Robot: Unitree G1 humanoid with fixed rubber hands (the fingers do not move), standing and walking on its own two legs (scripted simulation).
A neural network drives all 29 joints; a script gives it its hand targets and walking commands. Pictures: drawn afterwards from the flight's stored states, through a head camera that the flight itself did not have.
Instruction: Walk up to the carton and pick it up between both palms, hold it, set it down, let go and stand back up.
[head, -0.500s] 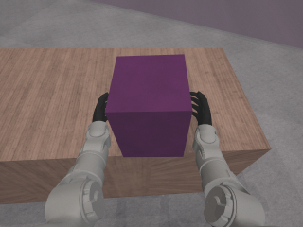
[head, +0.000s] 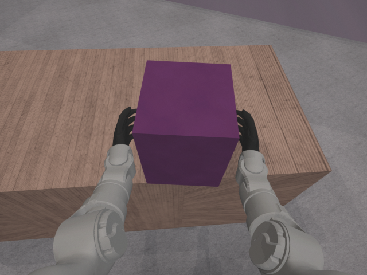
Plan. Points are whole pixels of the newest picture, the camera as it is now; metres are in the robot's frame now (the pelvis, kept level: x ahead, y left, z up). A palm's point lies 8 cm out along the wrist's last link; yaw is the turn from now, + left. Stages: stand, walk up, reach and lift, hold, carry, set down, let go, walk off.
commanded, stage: set down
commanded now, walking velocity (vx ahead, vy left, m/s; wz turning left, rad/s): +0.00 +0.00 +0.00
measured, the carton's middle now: (185, 128) +0.47 +0.01 -0.01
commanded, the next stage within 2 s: none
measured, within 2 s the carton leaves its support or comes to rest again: neither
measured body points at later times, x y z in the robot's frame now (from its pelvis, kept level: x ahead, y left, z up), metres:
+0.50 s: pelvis -0.01 +0.00 +0.00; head +0.08 +0.02 +0.44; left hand +0.43 +0.16 +0.02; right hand +0.42 -0.14 +0.02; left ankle +0.00 +0.11 -0.74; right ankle -0.02 -0.11 -0.74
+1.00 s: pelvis -0.02 +0.00 -0.01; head +0.03 +0.02 +0.43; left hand +0.45 +0.21 +0.10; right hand +0.45 -0.20 +0.12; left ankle +0.00 +0.11 -0.74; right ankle -0.02 -0.11 -0.74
